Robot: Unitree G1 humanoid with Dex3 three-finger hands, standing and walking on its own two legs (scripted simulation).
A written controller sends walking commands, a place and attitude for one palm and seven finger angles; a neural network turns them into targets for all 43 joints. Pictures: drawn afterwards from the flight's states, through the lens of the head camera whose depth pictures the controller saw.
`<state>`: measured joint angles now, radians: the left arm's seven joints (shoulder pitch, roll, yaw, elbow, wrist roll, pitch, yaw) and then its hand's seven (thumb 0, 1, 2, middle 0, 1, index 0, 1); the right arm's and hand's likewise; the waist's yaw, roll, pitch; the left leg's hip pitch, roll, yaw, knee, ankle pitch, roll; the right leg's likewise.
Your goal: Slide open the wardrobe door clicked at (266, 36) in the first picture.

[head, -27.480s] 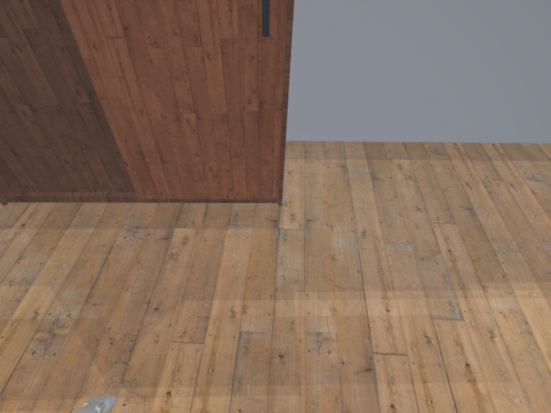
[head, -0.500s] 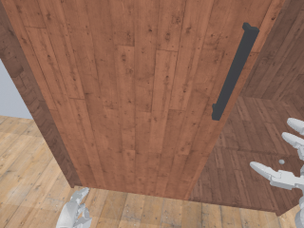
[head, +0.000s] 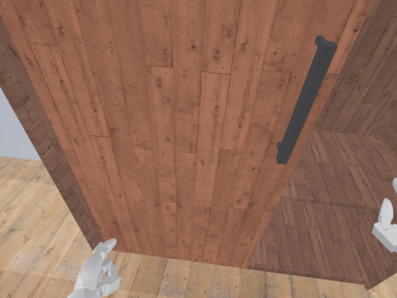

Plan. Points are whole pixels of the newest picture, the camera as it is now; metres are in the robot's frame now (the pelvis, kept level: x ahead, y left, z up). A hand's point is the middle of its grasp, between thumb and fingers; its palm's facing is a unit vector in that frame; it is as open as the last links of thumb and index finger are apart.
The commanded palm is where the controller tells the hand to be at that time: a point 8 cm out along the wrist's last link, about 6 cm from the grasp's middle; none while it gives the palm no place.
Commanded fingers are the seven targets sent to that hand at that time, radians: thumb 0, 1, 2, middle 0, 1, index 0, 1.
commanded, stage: draw the hand back to the body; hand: right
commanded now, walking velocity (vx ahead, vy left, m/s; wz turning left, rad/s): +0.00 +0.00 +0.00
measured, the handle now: (298, 107) +0.43 -0.21 +0.21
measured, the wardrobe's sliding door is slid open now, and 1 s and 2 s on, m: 0.59 0.59 0.59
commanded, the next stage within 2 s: step back with the hand held close in 0.22 s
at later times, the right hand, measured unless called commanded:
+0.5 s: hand (388, 225) +0.18 -0.27 +0.18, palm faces +0.47 +0.79 -0.40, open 7.5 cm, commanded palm +0.12 -0.30 +0.17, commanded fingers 0.00 -0.90 -0.90 0.20 0.30 0.20 0.30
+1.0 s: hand out of the picture +0.09 -0.29 +0.16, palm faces +0.46 +0.75 -0.47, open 7.5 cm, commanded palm +0.03 -0.33 +0.17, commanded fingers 0.00 -0.90 -0.90 0.20 0.30 0.20 0.30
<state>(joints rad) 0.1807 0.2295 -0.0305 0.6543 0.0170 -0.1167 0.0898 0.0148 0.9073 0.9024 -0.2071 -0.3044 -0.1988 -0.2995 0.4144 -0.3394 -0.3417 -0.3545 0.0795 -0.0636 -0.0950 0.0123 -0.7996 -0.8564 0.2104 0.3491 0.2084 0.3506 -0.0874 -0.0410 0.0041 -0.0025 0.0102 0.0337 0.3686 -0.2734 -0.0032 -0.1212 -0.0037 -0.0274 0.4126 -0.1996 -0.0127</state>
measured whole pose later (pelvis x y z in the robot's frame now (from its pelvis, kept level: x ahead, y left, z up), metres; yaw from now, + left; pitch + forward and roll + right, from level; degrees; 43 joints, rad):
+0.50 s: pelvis -0.02 +0.00 +0.00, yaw -1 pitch -3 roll +1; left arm 0.17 0.24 -0.02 0.61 0.01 -0.05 0.08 0.01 0.91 0.90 -0.21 -0.30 -0.20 -0.30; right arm 0.43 -0.37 -0.39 -0.41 0.07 -0.13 -0.10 0.02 -0.89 -0.90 0.21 0.30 0.20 0.30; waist -0.04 -0.06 0.01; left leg -0.07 -0.01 0.05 0.36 -0.24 0.00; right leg -0.22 -0.02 -0.01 0.45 -0.18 -0.01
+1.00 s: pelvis -0.09 -0.02 -0.01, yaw -4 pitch -1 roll +2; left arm 0.23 0.22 -0.01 0.56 0.00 -0.08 0.09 0.01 0.91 0.90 -0.21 -0.30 -0.20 -0.30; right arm 0.50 -0.42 -0.43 -0.47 0.03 -0.24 -0.12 0.02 -0.88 -0.90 0.21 0.30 0.21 0.30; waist 0.00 -0.02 0.04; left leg -0.28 -0.03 0.00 0.50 -0.20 -0.01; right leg -0.41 0.02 0.02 0.52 -0.14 -0.05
